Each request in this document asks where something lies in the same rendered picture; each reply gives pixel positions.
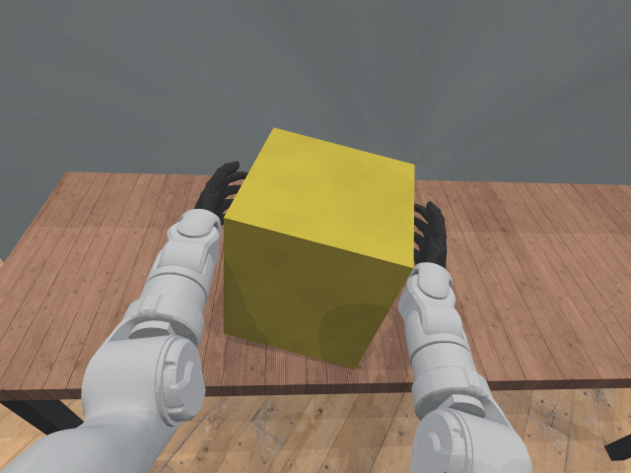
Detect right robot upper arm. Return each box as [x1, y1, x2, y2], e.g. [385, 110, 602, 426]
[409, 408, 532, 473]

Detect left robot upper arm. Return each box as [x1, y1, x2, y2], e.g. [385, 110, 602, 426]
[0, 335, 205, 473]

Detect carton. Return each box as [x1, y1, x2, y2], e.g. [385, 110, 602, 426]
[224, 128, 415, 369]

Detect robot right hand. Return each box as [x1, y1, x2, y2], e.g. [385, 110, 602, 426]
[414, 201, 447, 269]

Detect table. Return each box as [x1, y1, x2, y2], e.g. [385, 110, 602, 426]
[0, 171, 631, 461]

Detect robot right forearm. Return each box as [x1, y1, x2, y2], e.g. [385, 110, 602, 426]
[397, 262, 532, 467]

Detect robot left forearm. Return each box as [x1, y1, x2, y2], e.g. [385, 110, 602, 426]
[81, 209, 221, 416]

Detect robot left hand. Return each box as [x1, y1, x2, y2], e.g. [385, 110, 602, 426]
[194, 162, 248, 226]

